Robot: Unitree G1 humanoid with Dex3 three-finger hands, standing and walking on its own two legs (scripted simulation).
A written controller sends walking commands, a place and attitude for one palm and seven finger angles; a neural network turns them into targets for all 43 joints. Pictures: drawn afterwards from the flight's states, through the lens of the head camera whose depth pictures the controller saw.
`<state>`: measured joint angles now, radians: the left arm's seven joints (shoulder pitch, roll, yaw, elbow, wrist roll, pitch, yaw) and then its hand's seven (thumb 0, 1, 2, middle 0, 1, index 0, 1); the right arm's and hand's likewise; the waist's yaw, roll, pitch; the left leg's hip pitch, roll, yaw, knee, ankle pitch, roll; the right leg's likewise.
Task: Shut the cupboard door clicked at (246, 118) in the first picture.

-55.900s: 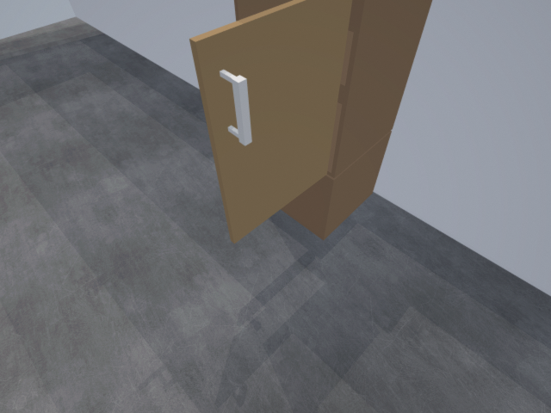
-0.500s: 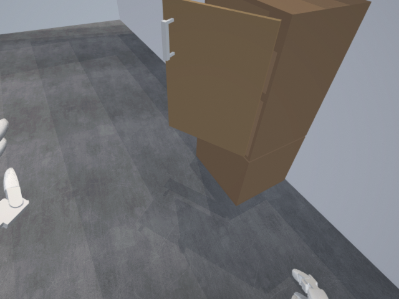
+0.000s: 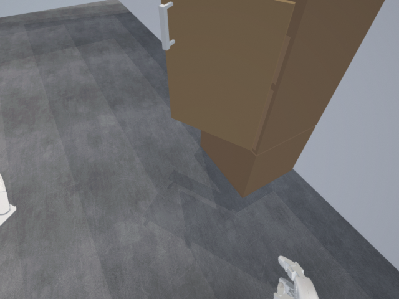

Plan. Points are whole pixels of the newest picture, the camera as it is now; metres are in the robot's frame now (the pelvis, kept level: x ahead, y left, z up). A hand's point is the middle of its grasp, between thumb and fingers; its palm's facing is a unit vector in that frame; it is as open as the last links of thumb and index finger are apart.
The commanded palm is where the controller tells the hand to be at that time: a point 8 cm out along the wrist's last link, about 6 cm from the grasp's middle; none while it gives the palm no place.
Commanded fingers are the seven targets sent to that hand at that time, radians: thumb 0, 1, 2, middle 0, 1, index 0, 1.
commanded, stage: stop stepping back and stand still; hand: left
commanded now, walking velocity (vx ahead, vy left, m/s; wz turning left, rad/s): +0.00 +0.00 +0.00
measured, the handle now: (167, 26) +0.91 +0.14 +0.12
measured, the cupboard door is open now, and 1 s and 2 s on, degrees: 30 30 30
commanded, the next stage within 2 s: let the arm hang, fingers relaxed in 0.34 s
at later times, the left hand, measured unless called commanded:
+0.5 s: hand (29, 213) +0.23 +0.28 +0.12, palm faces +0.31 -0.82 -0.49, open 7.4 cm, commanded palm none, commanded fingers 0.00 0.90 0.90 -0.20 -0.30 -0.20 -0.30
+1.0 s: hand out of the picture -0.11 +0.23 -0.17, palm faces +0.02 -0.98 -0.20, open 7.2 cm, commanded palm none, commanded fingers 0.00 0.90 0.90 -0.20 -0.30 -0.20 -0.30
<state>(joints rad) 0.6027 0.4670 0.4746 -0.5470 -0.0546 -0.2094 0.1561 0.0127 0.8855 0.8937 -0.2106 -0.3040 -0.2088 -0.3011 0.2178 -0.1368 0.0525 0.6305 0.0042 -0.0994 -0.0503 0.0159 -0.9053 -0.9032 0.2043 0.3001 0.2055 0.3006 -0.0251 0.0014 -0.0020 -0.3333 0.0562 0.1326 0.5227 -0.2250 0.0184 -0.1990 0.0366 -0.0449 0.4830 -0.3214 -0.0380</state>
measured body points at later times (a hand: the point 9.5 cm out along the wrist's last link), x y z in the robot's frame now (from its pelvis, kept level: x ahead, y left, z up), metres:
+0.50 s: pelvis +0.00 +0.01 +0.00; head +0.00 +0.02 +0.45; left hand +0.20 +0.32 +0.15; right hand +0.18 -0.24 -0.08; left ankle +0.03 +0.11 -0.74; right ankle -0.04 -0.09 -0.74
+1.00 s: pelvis -0.04 +0.04 +0.00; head -0.02 +0.05 +0.45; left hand -0.10 +0.28 -0.15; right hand -0.06 -0.20 -0.15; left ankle +0.03 +0.11 -0.74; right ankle -0.04 -0.09 -0.74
